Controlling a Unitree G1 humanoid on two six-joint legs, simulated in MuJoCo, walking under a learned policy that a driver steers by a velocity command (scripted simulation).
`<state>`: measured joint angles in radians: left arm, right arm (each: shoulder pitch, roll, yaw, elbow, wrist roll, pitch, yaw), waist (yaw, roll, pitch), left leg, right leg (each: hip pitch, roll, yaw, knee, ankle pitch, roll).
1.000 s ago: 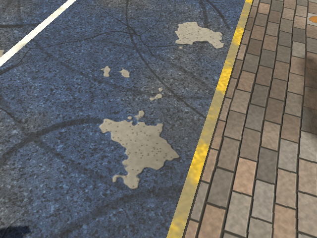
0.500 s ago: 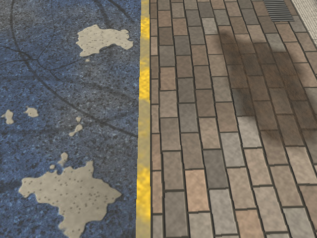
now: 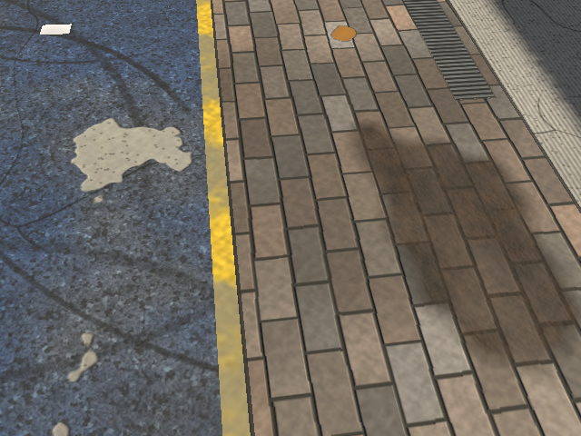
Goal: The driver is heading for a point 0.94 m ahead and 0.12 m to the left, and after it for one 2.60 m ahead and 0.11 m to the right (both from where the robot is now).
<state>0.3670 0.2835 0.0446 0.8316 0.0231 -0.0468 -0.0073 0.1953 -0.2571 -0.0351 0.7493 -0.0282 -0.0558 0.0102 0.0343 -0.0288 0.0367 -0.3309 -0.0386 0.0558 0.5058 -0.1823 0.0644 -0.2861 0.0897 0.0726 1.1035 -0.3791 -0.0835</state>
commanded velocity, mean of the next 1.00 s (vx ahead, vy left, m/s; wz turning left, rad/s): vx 0.50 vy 0.00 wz -0.03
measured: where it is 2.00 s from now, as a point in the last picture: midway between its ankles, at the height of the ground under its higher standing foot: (310, 281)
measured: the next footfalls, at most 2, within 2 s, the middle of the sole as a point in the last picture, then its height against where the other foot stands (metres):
right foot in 0.40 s outside the picture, level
left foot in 0.96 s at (274, 354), level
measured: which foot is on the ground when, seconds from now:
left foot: down 0.00-0.42, up 0.44-0.94, down 0.96-1.00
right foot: up 0.00-0.38, down 0.40-0.98, up 1.00-1.00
